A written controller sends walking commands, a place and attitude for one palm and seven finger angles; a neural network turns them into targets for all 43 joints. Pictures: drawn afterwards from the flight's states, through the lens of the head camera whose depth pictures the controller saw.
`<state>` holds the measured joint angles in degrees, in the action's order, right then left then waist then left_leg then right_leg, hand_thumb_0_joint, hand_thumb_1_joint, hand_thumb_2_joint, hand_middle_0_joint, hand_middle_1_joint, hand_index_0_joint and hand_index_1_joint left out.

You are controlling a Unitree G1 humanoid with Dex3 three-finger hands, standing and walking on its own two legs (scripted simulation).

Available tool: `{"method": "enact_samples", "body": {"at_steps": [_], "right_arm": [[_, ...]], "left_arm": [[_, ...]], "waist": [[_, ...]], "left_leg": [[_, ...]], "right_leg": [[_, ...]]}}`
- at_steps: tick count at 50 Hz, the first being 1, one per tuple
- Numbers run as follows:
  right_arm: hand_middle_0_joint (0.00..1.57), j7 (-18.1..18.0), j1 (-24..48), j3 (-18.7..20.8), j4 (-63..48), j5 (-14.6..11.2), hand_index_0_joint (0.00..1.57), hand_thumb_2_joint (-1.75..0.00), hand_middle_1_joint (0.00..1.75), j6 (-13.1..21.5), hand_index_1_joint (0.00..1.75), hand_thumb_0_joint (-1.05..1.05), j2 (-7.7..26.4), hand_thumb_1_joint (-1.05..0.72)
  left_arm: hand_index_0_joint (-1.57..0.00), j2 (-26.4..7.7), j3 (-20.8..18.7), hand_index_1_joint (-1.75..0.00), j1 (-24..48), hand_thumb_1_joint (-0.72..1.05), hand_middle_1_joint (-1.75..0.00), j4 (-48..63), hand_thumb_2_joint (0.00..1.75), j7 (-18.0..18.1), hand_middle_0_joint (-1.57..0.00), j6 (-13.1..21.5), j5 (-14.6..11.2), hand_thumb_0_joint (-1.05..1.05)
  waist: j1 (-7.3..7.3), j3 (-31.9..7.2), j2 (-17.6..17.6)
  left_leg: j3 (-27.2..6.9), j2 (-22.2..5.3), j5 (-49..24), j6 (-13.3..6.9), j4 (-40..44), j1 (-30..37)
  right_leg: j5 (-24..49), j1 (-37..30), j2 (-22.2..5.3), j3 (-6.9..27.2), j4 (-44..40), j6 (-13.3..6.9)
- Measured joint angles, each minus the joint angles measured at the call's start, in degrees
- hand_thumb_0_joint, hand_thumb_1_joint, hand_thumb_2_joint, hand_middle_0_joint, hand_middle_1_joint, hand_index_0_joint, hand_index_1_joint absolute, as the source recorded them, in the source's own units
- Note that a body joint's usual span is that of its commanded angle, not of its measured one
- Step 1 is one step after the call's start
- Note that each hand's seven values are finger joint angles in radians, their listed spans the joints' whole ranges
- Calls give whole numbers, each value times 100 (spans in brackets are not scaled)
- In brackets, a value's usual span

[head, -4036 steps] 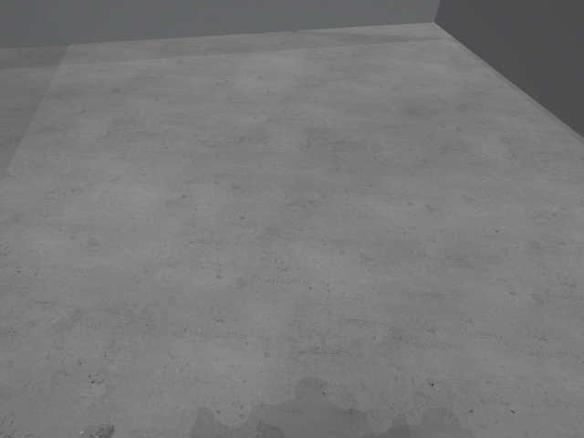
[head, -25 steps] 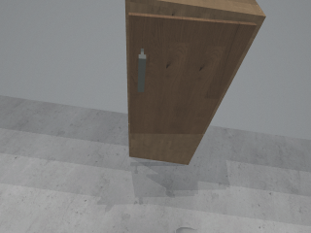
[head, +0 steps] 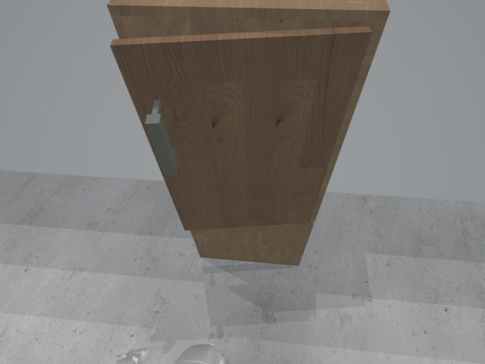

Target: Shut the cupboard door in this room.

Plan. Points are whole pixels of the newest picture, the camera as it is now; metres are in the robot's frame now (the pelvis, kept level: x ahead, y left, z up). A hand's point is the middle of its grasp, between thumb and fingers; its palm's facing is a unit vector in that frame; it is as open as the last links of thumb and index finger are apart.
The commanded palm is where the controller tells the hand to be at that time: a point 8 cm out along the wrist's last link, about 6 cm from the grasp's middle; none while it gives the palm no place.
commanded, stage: come to a stop and stand still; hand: left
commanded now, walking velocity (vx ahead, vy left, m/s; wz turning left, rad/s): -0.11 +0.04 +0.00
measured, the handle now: (164, 139) +0.48 +0.17 +0.08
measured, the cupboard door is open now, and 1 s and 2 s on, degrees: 9 9 9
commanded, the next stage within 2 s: look again from close up in 1.24 s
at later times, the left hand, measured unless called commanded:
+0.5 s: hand out of the picture -0.01 +0.22 -0.17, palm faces +0.03 -0.97 -0.22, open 7.4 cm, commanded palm none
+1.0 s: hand out of the picture +0.02 +0.18 -0.17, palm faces -0.03 -0.97 -0.24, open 7.4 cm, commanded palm none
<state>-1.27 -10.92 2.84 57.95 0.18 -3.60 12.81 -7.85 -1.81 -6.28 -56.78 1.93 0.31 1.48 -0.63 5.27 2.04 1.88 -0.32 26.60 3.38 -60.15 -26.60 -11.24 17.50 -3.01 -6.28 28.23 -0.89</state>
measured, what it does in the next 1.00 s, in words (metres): steps on the spot: left foot, then right foot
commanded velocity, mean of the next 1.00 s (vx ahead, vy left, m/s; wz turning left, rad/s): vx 0.01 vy -0.05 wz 0.00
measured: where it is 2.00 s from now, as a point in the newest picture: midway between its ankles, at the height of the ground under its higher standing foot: outside the picture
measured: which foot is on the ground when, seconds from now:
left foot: up 0.00-0.16, down 0.18-1.00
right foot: down 0.00-0.18, up 0.20-0.50, down 0.52-1.00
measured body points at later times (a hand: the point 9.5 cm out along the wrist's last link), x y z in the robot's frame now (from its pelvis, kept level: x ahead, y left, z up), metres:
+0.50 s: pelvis -0.01 +0.03 +0.00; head +0.02 +0.04 +0.45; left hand -0.01 +0.28 -0.16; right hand +0.05 -0.20 -0.14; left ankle +0.01 +0.14 -0.74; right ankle -0.06 -0.10 -0.73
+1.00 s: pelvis -0.01 -0.01 +0.00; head -0.01 -0.02 +0.45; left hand +0.02 +0.23 -0.15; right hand -0.03 -0.22 -0.17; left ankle +0.01 +0.14 -0.74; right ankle -0.06 -0.10 -0.74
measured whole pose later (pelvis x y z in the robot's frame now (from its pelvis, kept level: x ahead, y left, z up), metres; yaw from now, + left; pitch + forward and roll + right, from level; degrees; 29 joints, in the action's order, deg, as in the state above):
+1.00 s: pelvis -0.01 -0.01 +0.00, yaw -1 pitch +0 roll +1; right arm -0.9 -17.8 -0.8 62.9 0.6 0.0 8.8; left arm -9.7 0.9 -15.7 -60.6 2.1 1.2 0.7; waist -1.0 0.7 1.2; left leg 2.7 -3.0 13.0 2.4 -27.5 -14.0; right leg -20.0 9.4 1.1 0.1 29.8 -2.0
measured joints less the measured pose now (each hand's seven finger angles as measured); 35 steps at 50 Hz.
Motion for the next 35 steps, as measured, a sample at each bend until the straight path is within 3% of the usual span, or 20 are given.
{"method": "enact_samples", "body": {"at_steps": [5,9,12,14,17,22,26,27,30,35], "right_arm": [[19,71,451,34,-341,11,20,-90,30,5,30,1,-21,-91],[19,95,479,-35,-549,21,20,-90,30,186,30,0,-45,-91],[20,40,445,-134,-500,91,20,-90,30,230,30,0,-200,-91],[20,-18,379,-216,-446,111,20,-90,30,231,30,0,-297,-91],[20,-64,276,-290,-339,103,21,-90,30,234,30,0,-394,-91],[20,-78,130,-255,-131,85,21,-90,30,237,30,1,-450,-91],[20,-79,-21,-185,31,17,21,-90,30,247,30,0,-370,-91],[20,-55,-45,-172,27,2,21,-90,30,240,30,0,-305,-91],[20,18,-193,-135,-31,19,21,-90,30,261,30,1,-125,-91],[20,15,-532,-182,59,36,20,-90,30,299,30,1,-90,-91]], "left_arm": [[-20,-182,-78,-30,-109,92,-30,54,90,20,-20,-99,63,-1],[-20,-364,-125,-30,-329,91,-30,66,90,2,-20,-193,35,0],[-20,-537,-148,-30,-414,91,-30,1,90,4,-20,-322,-8,0],[-20,-603,-168,-30,-495,91,-30,-72,90,-24,-20,-369,-16,0],[-20,-631,-172,-30,-647,91,-30,-187,90,-78,-20,-361,-36,0],[-20,-546,-99,-30,-857,91,-30,-379,90,-132,-20,-369,-48,0],[-20,-441,-13,-30,-954,91,-30,-446,90,-73,-20,-238,-23,0],[-20,-372,34,-30,-987,91,-30,-444,90,-2,-20,-162,-11,0],[-20,-161,189,-30,-1084,91,-30,-416,90,45,-20,-17,-8,0],[-20,-21,272,-30,-1058,91,-30,-354,90,55,-20,40,-30,1]], "waist": [[147,-60,-171],[189,-211,-261],[223,-188,-473],[244,-202,-522],[261,-237,-502],[189,-284,-373],[154,-324,-342],[164,-321,-256],[5,-307,38],[-87,-395,71]], "left_leg": [[-34,15,-158,-28,711,48],[-101,-136,-1096,-174,2582,852],[-50,-30,-953,-428,2588,924],[-37,-19,-1040,-471,2814,1047],[-34,-29,-1262,-479,3193,1200],[5,-71,-1433,-451,3479,1271],[95,-59,-1353,-358,3237,1093],[125,-127,-1264,-326,3046,986],[67,-278,-1201,-277,2812,894],[55,-226,-1153,-235,2825,1043]], "right_leg": [[25,33,-106,-12,-6,81],[-180,239,-147,-9,426,230],[-1229,446,-39,397,1245,259],[-1378,547,136,650,1887,269],[-1336,468,264,752,2245,297],[-1338,-129,243,631,1371,285],[-475,-765,200,639,-49,173],[-661,-781,256,667,-135,128],[-803,-719,409,629,35,62],[-936,-750,360,609,296,14]]}}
